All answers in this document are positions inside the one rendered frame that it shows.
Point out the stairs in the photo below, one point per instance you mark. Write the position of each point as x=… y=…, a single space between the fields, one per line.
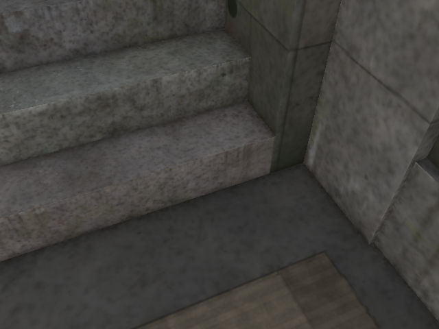
x=112 y=109

